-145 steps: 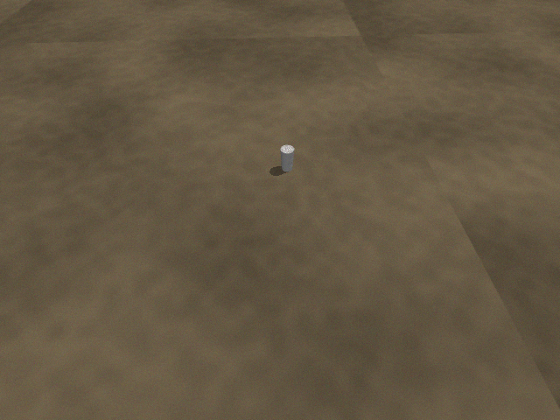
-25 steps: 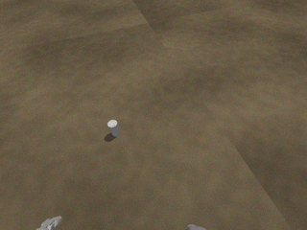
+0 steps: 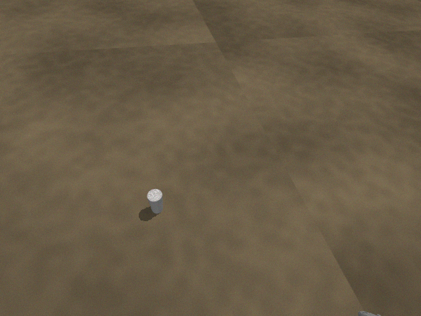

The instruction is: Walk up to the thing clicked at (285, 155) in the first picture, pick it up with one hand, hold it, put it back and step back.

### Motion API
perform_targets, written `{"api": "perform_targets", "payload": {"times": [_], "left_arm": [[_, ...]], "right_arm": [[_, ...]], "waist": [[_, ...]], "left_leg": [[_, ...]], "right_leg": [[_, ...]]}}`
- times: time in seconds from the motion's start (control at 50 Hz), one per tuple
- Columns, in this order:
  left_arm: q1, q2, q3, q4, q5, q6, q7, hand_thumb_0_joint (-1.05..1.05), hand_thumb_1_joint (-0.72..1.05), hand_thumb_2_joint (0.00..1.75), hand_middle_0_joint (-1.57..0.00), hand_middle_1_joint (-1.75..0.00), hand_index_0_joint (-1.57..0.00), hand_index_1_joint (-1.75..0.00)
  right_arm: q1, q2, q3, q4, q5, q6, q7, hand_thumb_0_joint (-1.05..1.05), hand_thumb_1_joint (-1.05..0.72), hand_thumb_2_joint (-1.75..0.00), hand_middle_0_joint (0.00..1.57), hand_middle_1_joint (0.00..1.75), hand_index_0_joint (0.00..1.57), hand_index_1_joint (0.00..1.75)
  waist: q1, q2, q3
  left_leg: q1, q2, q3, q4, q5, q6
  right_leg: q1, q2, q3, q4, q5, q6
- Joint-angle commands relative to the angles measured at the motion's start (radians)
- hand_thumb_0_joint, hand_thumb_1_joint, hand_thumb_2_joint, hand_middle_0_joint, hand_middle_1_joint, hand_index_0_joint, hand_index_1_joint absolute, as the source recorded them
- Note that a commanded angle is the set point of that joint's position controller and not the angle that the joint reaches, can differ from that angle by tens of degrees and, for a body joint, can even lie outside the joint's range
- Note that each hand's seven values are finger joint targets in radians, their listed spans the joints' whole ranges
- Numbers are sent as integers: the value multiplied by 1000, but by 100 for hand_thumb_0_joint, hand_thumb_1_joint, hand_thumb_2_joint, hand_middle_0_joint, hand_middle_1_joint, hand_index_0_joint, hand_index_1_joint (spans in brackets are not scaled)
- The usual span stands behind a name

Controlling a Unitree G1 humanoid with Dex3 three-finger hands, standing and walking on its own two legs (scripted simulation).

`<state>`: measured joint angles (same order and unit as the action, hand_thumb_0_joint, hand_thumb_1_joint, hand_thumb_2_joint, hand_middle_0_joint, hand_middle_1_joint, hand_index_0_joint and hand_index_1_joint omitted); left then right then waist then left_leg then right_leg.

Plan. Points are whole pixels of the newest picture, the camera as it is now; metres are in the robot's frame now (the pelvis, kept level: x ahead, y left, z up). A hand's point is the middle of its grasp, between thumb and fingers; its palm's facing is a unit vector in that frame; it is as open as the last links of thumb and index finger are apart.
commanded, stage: walk up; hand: left
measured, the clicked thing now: (156, 202) +0.76 +0.26 -0.69
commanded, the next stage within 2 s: none
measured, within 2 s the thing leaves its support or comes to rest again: neither
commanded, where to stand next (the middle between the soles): +0.40 +0.01 m, yaw +1 degrees
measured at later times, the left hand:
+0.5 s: hand (108, 270) +0.24 +0.23 -0.11, palm faces -0.01 -0.91 -0.42, open 7.3 cm
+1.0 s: hand (95, 243) +0.32 +0.29 -0.15, palm faces -0.03 -0.94 -0.33, open 7.3 cm
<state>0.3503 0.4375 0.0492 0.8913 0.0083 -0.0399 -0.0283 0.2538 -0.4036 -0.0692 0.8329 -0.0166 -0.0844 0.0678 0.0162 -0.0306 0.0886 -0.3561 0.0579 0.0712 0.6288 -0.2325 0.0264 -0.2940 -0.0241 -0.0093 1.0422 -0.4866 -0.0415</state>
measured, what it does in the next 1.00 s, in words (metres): walks ahead: right foot, then left foot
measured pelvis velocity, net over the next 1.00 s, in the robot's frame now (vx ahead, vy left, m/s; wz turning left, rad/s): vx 0.28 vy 0.02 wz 0.01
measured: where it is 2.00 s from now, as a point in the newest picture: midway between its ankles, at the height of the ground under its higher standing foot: (205, 294)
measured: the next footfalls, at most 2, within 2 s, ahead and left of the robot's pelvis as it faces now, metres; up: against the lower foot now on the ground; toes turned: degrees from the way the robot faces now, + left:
right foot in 0.36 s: +0.25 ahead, -0.16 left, +0.00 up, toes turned -5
left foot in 0.82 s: +0.39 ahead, +0.12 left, +0.00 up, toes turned +3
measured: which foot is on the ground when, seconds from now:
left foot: down 0.00-0.38, up 0.40-0.80, down 0.82-1.00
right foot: up 0.00-0.34, down 0.36-0.84, up 0.86-1.00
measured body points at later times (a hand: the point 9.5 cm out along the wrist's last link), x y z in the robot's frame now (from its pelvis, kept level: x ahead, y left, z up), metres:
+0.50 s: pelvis +0.16 -0.04 +0.00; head +0.18 -0.07 +0.45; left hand +0.24 +0.28 -0.08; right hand +0.21 -0.36 -0.13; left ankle +0.12 +0.09 -0.66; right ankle +0.21 -0.15 -0.73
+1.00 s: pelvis +0.28 +0.02 +0.01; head +0.31 +0.05 +0.45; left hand +0.32 +0.34 -0.13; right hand +0.37 -0.29 -0.08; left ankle +0.35 +0.12 -0.73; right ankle +0.27 -0.14 -0.66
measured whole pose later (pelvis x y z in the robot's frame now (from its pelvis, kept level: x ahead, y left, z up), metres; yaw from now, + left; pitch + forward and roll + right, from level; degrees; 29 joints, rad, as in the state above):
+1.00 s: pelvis +0.28 +0.02 +0.01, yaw +1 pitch -3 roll -1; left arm 0.31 0.43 0.03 0.88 0.00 -0.02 -0.02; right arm 0.25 -0.37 -0.04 0.84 -0.01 -0.06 0.04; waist 0.01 -0.06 0.11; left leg -0.31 0.03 0.07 0.56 -0.20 0.04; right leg -0.40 -0.03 0.01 1.03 -0.43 -0.04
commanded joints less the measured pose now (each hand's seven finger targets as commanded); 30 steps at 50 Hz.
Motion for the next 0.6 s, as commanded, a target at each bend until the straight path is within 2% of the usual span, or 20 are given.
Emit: {"api": "perform_targets", "payload": {"times": [0.0,0.02,0.04,0.1,0.14,0.2,0.26,0.28,0.3,0.32,0.34,0.36,0.38,0.4,0.44,0.46,0.5,0.52,0.54,0.58], "left_arm": [[31,199,50,-70,-16,-37,3,0,90,90,-20,-30,-20,-30],[54,188,51,-58,-18,-30,-2,0,90,90,-20,-30,-20,-30],[67,182,50,-51,-16,-25,-6,0,90,90,-20,-30,-20,-30],[16,164,47,-70,-8,-20,-19,0,90,90,-20,-30,-20,-30],[-50,157,50,-89,-2,-19,-28,0,90,90,-20,-30,-20,-30],[-98,150,53,-97,3,-25,-37,0,90,90,-20,-30,-20,-30],[-93,147,60,-85,2,-35,-38,0,90,90,-20,-30,-20,-30],[-73,149,65,-70,4,-38,-36,0,90,90,-20,-30,-20,-30],[-17,156,69,-52,3,-42,-32,0,90,90,-20,-30,-20,-30],[22,183,80,-42,7,-51,-24,0,90,90,-20,-30,-20,-30],[96,219,97,-25,12,-62,-12,0,90,90,-20,-30,-20,-30],[138,302,117,-39,14,-73,2,0,90,90,-20,-30,-20,-30],[92,314,110,-57,3,-72,2,0,90,90,-20,-30,-20,-30],[67,323,109,-65,-8,-65,3,0,90,90,-20,-30,-20,-30],[38,260,90,-75,-17,-65,12,0,90,90,-20,-30,-20,-30],[9,235,81,-79,-20,-69,16,0,90,90,-20,-30,-20,-30],[-15,223,73,-85,-18,-73,17,0,90,90,-20,-30,-20,-30],[-11,221,72,-95,-14,-75,16,0,90,90,-20,-30,-20,-30],[-22,222,71,-104,-12,-76,16,0,90,90,-20,-30,-20,-30],[-33,220,74,-123,-4,-75,14,0,90,90,-20,-30,-20,-30]], "right_arm": [[92,-255,-59,-50,23,-21,-43,0,-90,-90,20,30,20,30],[93,-252,-55,-47,26,-26,-42,0,-90,-90,20,30,20,30],[80,-251,-55,-52,26,-28,-41,0,-90,-90,20,30,20,30],[85,-254,-61,-72,19,-26,-42,0,-90,-90,20,30,20,30],[95,-270,-64,-73,12,-26,-41,0,-90,-90,20,30,20,30],[86,-278,-65,-76,12,-21,-36,0,-90,-90,20,30,20,30],[54,-277,-62,-91,14,-14,-34,0,-90,-90,20,30,20,30],[48,-271,-61,-95,16,-10,-33,0,-90,-90,20,30,20,30],[33,-268,-58,-103,17,-6,-34,0,-90,-90,20,30,20,30],[44,-236,-45,-106,14,-3,-34,0,-90,-90,20,30,20,30],[98,-183,-25,-101,14,-1,-33,0,-90,-90,20,30,20,30],[147,-110,-2,-118,16,-2,-32,0,-90,-90,20,30,20,30],[142,-187,-20,-90,12,13,-40,0,-90,-90,20,30,20,30],[109,-242,-33,-79,4,17,-50,0,-90,-90,20,30,20,30],[73,-236,-35,-54,21,16,-47,0,-90,-90,20,30,20,30],[110,-218,-33,-32,29,23,-42,0,-90,-90,20,30,20,30],[141,-199,-32,-18,23,33,-33,0,-90,-90,20,30,20,30],[128,-193,-35,-21,18,37,-28,0,-90,-90,20,30,20,30],[126,-194,-40,-18,16,43,-24,0,-90,-90,20,30,20,30],[79,-195,-44,-29,11,48,-13,0,-90,-90,20,30,20,30]], "waist": [[-33,135,-49],[-18,158,-42],[-13,167,-57],[-30,183,-35],[-45,192,7],[-49,186,25],[-29,176,1],[-11,144,-15],[20,114,-36],[39,46,-78],[73,-105,-140],[71,-321,-174],[59,-192,-108],[62,-168,-77],[44,-88,-28],[17,-99,-33],[-7,-130,-51],[-2,-144,-53],[-8,-129,-46],[-2,-123,-21]], "left_leg": [[269,225,-301,-327,192,136],[229,207,-254,-329,231,126],[219,195,-219,-330,236,145],[231,198,-170,-356,183,189],[193,206,-167,-386,117,208],[140,194,-146,-380,43,199],[92,197,-145,-318,33,181],[59,195,-142,-280,2,171],[32,187,-135,-223,-35,156],[25,141,-95,-93,23,130],[-28,73,-40,143,30,101],[-182,-46,17,394,-237,41],[-298,-78,-50,485,-295,16],[-303,-24,-91,522,-308,17],[-285,-4,-161,513,-212,15],[-239,0,-172,474,-166,13],[-168,-11,-139,426,-99,6],[-166,-13,-127,407,-86,2],[-164,-15,-132,390,-57,-9],[-178,-3,-115,295,-36,-23]], "right_leg": [[-288,-52,122,69,124,-8],[-251,-55,104,45,148,3],[-230,-51,72,41,170,11],[-251,-75,45,-104,208,42],[-250,-89,21,-188,219,48],[-180,-90,-8,-322,290,35],[-51,-61,-25,-414,318,21],[21,-42,-37,-430,333,19],[107,-34,-42,-466,346,17],[203,-10,-44,-516,305,7],[325,-47,35,-589,210,-12],[396,-298,426,-711,88,-82],[372,-398,622,-788,48,-181],[310,-435,666,-787,61,-246],[241,-333,443,-764,307,-197],[218,-276,321,-745,412,-126],[169,-218,197,-737,513,-109],[160,-219,177,-743,506,-133],[139,-212,149,-762,456,-139],[115,-216,129,-804,297,-161]]}}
